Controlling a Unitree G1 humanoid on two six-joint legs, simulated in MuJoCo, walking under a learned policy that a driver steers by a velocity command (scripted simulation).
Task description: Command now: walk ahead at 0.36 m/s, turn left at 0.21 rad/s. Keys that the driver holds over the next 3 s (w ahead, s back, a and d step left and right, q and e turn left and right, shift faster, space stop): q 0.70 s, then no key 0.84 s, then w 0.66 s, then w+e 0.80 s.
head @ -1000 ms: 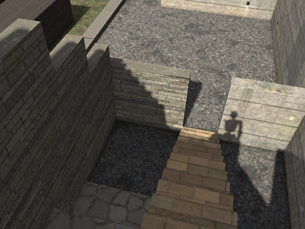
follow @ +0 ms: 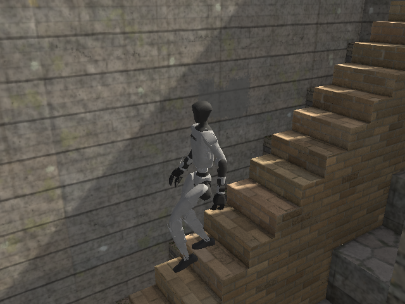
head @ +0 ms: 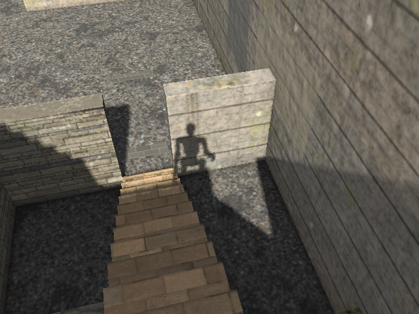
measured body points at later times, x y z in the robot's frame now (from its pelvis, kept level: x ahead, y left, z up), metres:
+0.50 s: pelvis +0.17 +0.04 -0.17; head +0.18 +0.07 +0.27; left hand +0.32 +0.30 -0.27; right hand +0.28 -0.19 -0.30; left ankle +0.15 +0.11 -0.89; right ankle +0.29 -0.12 -0.78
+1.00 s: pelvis +0.23 +0.06 -0.17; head +0.24 +0.04 +0.28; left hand +0.19 +0.31 -0.28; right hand +0.47 -0.03 -0.29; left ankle +0.15 +0.20 -0.88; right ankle +0.24 -0.12 -0.89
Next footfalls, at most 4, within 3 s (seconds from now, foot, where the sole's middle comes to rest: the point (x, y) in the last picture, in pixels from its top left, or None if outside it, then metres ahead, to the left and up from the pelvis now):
0.20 left None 0.19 0.11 -0.92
0.62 right None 0.27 -0.10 -0.92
0.94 left None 0.19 0.21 -0.92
2.32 left None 0.38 0.33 -1.11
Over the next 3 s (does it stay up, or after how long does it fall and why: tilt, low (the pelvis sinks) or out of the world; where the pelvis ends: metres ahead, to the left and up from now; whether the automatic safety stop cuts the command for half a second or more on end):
stays up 0.67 0.20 -0.55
